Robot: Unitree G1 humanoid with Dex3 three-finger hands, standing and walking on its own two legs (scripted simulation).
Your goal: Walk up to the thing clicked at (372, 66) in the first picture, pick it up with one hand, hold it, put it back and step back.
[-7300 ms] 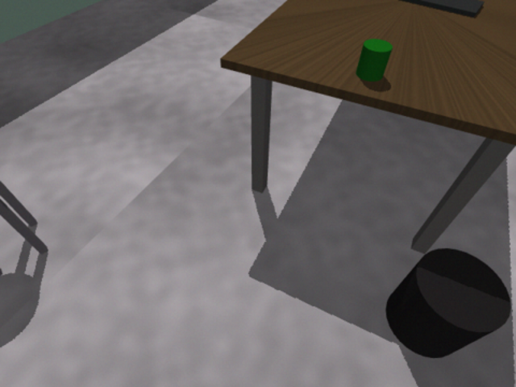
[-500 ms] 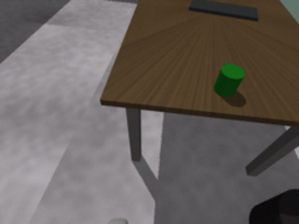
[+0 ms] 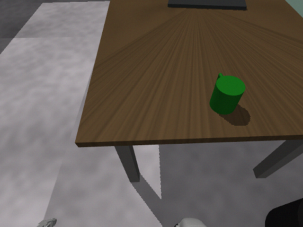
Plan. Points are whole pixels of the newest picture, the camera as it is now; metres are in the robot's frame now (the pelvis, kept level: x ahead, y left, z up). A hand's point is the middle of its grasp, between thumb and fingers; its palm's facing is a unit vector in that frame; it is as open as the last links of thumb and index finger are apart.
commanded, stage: walk up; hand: right
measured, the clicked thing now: (224, 91) +0.50 -0.22 +0.02
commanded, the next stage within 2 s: none
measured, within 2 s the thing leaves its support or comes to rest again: neither
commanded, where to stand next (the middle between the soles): +0.05 -0.01 m, yaw +0 degrees
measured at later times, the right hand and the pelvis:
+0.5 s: hand (258, 223) +0.15 -0.28 -0.14, palm faces +0.00 +0.90 -0.43, open 7.3 cm; pelvis +0.04 +0.00 +0.00, yaw -2 degrees
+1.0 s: hand out of the picture +0.11 -0.24 -0.13, palm faces -0.04 +0.93 -0.36, open 7.3 cm; pelvis +0.02 +0.01 +0.01, yaw +0 degrees
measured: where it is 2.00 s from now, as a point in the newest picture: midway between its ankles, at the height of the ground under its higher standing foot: outside the picture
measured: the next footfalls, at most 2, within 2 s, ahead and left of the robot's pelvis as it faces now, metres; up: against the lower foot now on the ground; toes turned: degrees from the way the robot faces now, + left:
left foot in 0.22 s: +0.10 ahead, +0.15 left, +0.00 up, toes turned -1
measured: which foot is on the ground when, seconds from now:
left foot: up 0.00-0.20, down 0.22-1.00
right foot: down 0.00-1.00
